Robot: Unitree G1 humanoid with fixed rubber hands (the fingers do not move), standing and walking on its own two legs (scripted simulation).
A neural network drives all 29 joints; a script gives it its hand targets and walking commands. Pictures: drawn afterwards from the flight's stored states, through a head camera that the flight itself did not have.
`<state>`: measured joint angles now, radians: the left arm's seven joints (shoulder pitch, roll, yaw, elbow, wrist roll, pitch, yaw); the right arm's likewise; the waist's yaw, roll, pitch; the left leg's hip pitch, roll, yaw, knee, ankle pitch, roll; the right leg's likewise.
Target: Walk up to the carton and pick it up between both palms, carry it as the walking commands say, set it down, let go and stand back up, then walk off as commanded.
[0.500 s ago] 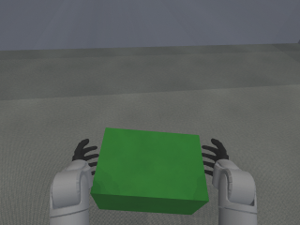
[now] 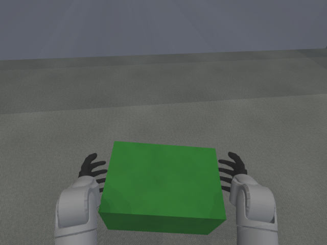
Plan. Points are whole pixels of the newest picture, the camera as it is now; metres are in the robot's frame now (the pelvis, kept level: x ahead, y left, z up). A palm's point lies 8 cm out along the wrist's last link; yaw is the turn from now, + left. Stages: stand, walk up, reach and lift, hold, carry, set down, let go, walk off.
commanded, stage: carry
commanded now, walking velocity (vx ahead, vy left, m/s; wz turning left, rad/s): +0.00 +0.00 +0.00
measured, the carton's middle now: (161, 188) +0.29 +0.00 -0.01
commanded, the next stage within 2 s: hold in 1.58 s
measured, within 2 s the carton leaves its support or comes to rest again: neither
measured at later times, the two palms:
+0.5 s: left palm (91, 188) +0.27 +0.17 +0.05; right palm (237, 186) +0.26 -0.18 +0.04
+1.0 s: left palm (92, 187) +0.27 +0.17 +0.04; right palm (234, 188) +0.27 -0.18 +0.03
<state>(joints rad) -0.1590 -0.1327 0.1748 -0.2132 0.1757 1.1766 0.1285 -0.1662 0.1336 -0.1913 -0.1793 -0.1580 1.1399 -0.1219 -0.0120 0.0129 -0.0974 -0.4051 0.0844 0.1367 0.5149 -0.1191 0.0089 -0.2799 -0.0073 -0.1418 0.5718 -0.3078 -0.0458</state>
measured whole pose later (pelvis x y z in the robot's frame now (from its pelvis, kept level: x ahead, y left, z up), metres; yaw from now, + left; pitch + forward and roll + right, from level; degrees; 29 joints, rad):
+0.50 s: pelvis +0.01 -0.01 +0.00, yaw +0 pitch +0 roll +0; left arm -0.11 -0.13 0.19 -0.05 0.23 0.95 0.05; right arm -0.12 0.13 -0.19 -0.02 -0.20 0.92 -0.06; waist -0.01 0.01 -0.09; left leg -0.37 0.09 0.13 0.50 -0.12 0.00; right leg -0.24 -0.01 -0.14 0.56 -0.31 -0.05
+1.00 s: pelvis +0.02 +0.00 +0.00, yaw +0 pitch +0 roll +0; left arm -0.07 -0.12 0.18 0.03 0.23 0.80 0.03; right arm -0.06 0.13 -0.19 0.05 -0.20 0.78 -0.05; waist -0.02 0.01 -0.09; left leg -0.34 0.07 0.14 0.51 -0.15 0.01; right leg -0.22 -0.02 -0.13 0.55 -0.33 -0.04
